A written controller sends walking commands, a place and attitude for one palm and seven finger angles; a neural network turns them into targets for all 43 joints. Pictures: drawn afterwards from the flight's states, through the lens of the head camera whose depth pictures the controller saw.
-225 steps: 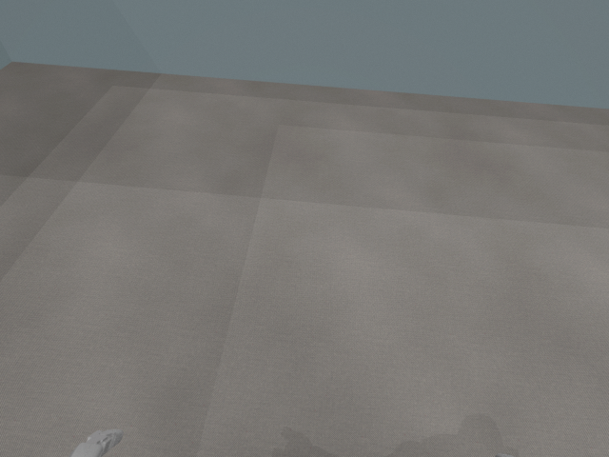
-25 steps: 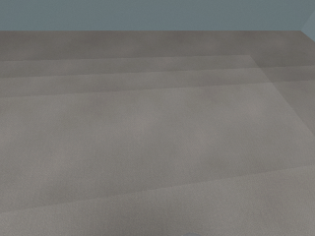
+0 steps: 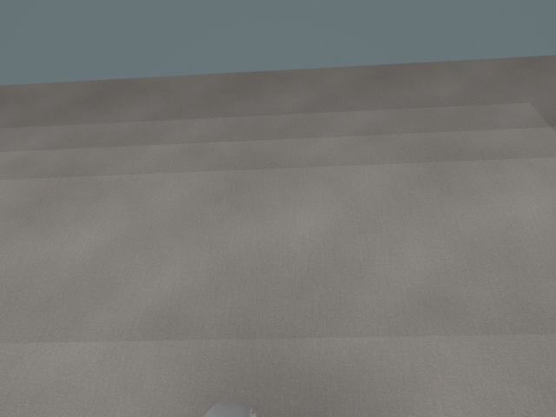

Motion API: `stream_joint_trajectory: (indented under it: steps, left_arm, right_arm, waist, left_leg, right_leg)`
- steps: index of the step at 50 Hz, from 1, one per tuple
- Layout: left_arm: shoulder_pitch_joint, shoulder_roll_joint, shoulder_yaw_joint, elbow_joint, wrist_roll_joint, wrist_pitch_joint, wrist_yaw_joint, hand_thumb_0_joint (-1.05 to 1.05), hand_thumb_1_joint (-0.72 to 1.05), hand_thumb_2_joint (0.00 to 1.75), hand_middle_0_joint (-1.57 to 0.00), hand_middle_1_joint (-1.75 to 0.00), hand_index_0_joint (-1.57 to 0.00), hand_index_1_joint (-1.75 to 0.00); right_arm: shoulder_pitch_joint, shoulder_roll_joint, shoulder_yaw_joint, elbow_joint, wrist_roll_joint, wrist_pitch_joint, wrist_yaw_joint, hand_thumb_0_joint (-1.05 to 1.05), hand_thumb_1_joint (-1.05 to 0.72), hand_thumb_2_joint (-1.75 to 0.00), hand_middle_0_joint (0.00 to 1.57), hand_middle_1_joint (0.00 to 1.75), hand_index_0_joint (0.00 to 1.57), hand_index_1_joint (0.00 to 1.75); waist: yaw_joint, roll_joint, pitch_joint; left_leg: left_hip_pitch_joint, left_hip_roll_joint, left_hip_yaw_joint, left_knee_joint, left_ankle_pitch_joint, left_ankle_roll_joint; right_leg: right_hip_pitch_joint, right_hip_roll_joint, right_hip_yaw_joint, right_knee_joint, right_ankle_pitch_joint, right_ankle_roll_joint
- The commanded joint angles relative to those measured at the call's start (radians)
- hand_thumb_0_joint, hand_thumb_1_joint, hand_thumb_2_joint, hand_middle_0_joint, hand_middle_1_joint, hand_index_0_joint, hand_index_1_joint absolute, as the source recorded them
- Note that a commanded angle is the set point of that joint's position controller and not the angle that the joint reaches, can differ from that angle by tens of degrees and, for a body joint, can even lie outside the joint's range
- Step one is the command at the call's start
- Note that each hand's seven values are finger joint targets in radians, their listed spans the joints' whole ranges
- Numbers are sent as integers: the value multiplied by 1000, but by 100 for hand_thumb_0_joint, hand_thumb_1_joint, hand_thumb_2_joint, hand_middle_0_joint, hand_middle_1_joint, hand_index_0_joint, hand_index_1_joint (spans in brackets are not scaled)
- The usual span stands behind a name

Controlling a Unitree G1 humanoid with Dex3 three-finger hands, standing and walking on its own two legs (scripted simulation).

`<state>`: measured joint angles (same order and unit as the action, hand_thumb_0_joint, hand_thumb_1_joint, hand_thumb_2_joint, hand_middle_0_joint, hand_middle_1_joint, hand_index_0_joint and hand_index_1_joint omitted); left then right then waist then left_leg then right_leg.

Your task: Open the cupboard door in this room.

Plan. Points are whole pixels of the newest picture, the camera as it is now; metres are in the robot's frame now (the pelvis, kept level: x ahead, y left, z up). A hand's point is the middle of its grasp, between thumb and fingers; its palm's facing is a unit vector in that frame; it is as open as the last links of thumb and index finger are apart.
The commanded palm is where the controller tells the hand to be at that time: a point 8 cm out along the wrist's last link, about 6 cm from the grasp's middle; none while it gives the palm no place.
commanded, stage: turn or walk to find it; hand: left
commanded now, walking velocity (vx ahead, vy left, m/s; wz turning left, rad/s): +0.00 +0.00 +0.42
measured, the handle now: out of the picture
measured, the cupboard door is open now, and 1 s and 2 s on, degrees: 0 0 0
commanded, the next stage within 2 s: none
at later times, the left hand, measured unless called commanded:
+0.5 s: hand out of the picture -0.02 +0.26 -0.17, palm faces +0.25 -0.94 -0.24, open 7.4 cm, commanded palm none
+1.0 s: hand out of the picture -0.08 +0.20 -0.16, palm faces +0.43 -0.87 -0.25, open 7.4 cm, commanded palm none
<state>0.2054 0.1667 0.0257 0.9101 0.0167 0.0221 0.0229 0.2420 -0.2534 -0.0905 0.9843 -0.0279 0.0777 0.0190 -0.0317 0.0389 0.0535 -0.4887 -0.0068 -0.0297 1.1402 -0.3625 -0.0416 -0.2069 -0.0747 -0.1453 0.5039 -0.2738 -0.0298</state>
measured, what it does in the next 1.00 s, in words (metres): steps on the spot, turning left: left foot, then right foot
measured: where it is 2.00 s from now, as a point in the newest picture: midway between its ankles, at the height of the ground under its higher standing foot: outside the picture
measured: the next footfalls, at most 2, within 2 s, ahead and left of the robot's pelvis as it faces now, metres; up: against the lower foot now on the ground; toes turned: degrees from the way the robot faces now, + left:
left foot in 0.28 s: +0.00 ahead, +0.16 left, +0.00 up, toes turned +13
right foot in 0.70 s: +0.03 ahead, -0.09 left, +0.00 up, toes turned +12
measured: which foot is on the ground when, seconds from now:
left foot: up 0.00-0.26, down 0.28-0.70, up 0.72-1.00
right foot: down 0.00-0.28, up 0.30-0.68, down 0.70-1.00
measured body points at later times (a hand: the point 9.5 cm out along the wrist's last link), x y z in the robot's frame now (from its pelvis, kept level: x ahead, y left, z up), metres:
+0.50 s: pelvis -0.03 +0.04 +0.00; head -0.02 +0.07 +0.45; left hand -0.04 +0.31 -0.15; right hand +0.11 -0.18 -0.13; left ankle -0.04 +0.15 -0.74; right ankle -0.01 -0.10 -0.68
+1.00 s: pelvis -0.06 +0.00 +0.00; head -0.03 -0.01 +0.45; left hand -0.10 +0.24 -0.14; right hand +0.07 -0.23 -0.16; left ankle -0.15 +0.13 -0.68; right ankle -0.01 -0.10 -0.74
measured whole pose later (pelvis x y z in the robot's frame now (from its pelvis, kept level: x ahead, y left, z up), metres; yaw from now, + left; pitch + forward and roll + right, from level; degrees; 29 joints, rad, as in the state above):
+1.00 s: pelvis -0.06 +0.00 +0.00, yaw +26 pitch -1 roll +2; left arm 0.22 0.17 0.03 0.93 0.02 0.01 0.02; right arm 0.24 -0.25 -0.08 1.01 -0.02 0.09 0.02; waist -0.02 0.01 0.07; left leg -0.41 0.04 0.00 0.99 -0.40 -0.07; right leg -0.21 -0.11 -0.21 0.50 -0.27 -0.02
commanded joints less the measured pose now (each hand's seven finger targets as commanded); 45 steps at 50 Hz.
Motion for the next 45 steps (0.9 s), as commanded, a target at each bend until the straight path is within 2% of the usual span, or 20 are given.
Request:
stream_joint_trajectory:
  steps: [1,8,10,12,13,14,15,17,20,22,27,31,33,34,35,36,38,40,42,45]
  left_arm:
    - [14,192,54,-56,7,-33,15,0,90,90,-20,-30,-20,-30]
    - [89,245,76,-10,18,-26,13,0,90,90,-20,-30,-20,-30]
    - [73,249,77,-2,15,-22,11,0,90,90,-20,-30,-20,-30]
    - [56,234,74,-1,0,-12,7,0,90,90,-20,-30,-20,-30]
    - [75,187,69,-17,-7,-5,3,0,90,90,-20,-30,-20,-30]
    - [31,128,46,-58,-7,0,-1,0,90,90,-20,-30,-20,-30]
    - [-26,152,43,-69,1,12,3,0,90,90,-20,-30,-20,-30]
    - [-38,143,54,-43,4,20,-1,0,90,90,-20,-30,-20,-30]
    - [11,150,55,-12,-1,15,-13,0,90,90,-20,-30,-20,-30]
    - [12,141,54,-11,-2,17,-13,0,90,90,-20,-30,-20,-30]
    - [-31,124,50,-42,-5,14,-7,0,90,90,-20,-30,-20,-30]
    - [25,121,48,-40,-10,0,-2,0,90,90,-20,-30,-20,-30]
    - [87,138,55,-25,-9,-12,1,0,90,90,-20,-30,-20,-30]
    - [114,190,64,-23,1,-22,7,0,90,90,-20,-30,-20,-30]
    - [124,287,84,-27,16,-29,14,0,90,90,-20,-30,-20,-30]
    - [116,298,77,-43,8,-23,15,0,90,90,-20,-30,-20,-30]
    - [-23,233,72,-72,4,-21,16,0,90,90,-20,-30,-20,-30]
    - [-86,191,55,-86,4,-23,13,0,90,90,-20,-30,-20,-30]
    - [-44,180,50,-78,5,-33,13,0,90,90,-20,-30,-20,-30]
    - [22,188,55,-50,8,-33,17,0,90,90,-20,-30,-20,-30]
  right_arm:
    - [-29,-47,-9,-61,6,-16,3,0,-90,-90,20,30,20,30]
    - [-99,-25,15,-81,19,-37,-5,0,-90,-90,20,30,20,30]
    - [-58,-28,16,-73,22,-44,-8,0,-90,-90,20,30,20,30]
    - [9,-58,13,-51,18,-56,-9,0,-90,-90,20,30,20,30]
    - [34,-134,-4,-52,11,-67,-12,0,-90,-90,20,30,20,30]
    - [77,-215,-22,-53,9,-66,-20,0,-90,-90,20,30,20,30]
    - [94,-223,-22,-42,8,-57,-23,0,-90,-90,20,30,20,30]
    - [8,-167,-8,-50,4,-64,-41,0,-90,-90,20,30,20,30]
    - [-74,-138,8,-82,8,-69,-42,0,-90,-90,20,30,20,30]
    - [-65,-145,3,-82,8,-69,-40,0,-90,-90,20,30,20,30]
    - [-31,-150,-7,-84,2,-60,-35,0,-90,-90,20,30,20,30]
    - [-56,-152,-15,-97,1,-54,-29,0,-90,-90,20,30,20,30]
    - [-74,-138,-16,-107,9,-52,-25,0,-90,-90,20,30,20,30]
    - [-63,-94,-11,-113,17,-52,-20,0,-90,-90,20,30,20,30]
    - [-68,-25,2,-142,20,-51,-15,0,-90,-90,20,30,20,30]
    - [-107,-72,-12,-150,10,-40,-17,0,-90,-90,20,30,20,30]
    - [-71,-86,-24,-104,3,-15,-6,0,-90,-90,20,30,20,30]
    - [-10,-71,-22,-68,1,-13,3,0,-90,-90,20,30,20,30]
    - [0,-56,-14,-57,3,-17,5,0,-90,-90,20,30,20,30]
    - [-45,-51,-9,-64,7,-18,3,0,-90,-90,20,30,20,30]
  waist:
    - [36,-190,-10]
    - [84,-230,-78]
    - [61,-232,-97]
    - [16,-142,-125]
    - [3,67,-156]
    - [-23,286,-126]
    - [-38,166,-108]
    - [-8,209,-57]
    - [28,135,-39]
    - [23,116,-46]
    - [-2,98,-54]
    - [23,121,-95]
    - [58,80,-107]
    - [69,-49,-130]
    - [80,-336,-102]
    - [95,-290,-76]
    - [35,-249,18]
    - [-8,-180,33]
    - [7,-183,7]
    - [45,-189,-16]
  left_leg:
    - [-50,39,19,-23,4,-29]
    - [71,39,94,-368,-113,-21]
    - [156,32,116,-499,-51,-11]
    - [335,41,107,-724,186,8]
    - [474,194,-91,-792,364,68]
    - [501,395,-334,-814,701,189]
    - [414,427,-275,-805,645,240]
    - [367,329,-223,-819,546,222]
    - [318,251,-137,-810,530,194]
    - [328,233,-132,-817,501,192]
    - [325,249,-224,-818,424,216]
    - [299,218,-250,-756,489,200]
    - [185,164,-225,-687,387,145]
    - [68,92,-165,-574,238,90]
    - [-107,-53,-7,-352,-108,17]
    - [-77,-27,-42,-154,-217,19]
    - [-55,5,-67,44,-91,20]
    - [-53,22,-31,101,4,4]
    - [-60,24,-4,68,31,-14]
    - [-55,43,21,-40,-4,-31]
  right_leg:
    - [46,-235,140,-219,162,-76]
    - [150,-293,118,-105,458,-119]
    - [124,-292,91,-50,466,-92]
    - [26,-243,13,78,367,-9]
    - [-146,-154,-35,242,129,53]
    - [-348,-46,-23,421,-351,109]
    - [-306,-54,61,532,-359,93]
    - [-353,-61,107,600,-250,97]
    - [-299,-41,108,582,-156,102]
    - [-279,-25,101,536,-142,109]
    - [-229,-1,106,372,-179,108]
    - [-100,36,88,146,-118,97]
    - [72,26,83,-61,53,93]
    - [196,-89,194,-171,71,63]
    - [236,-341,454,-233,153,-38]
    - [74,-423,469,-250,169,-117]
    - [-99,-316,360,-312,-116,-93]
    - [-104,-242,221,-273,-36,-55]
    - [-20,-216,153,-237,86,-51]
    - [63,-247,136,-218,159,-76]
